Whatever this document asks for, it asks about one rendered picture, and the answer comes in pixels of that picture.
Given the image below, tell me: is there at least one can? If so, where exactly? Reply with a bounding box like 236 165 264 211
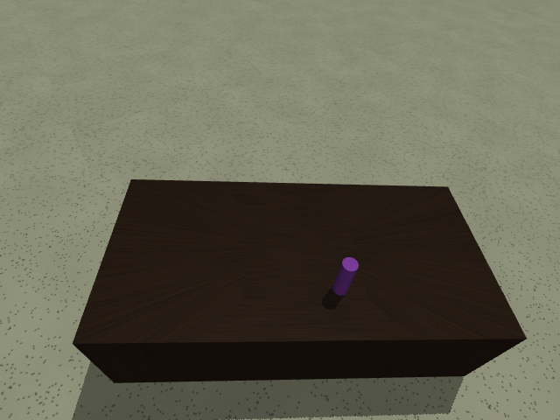
332 257 359 296

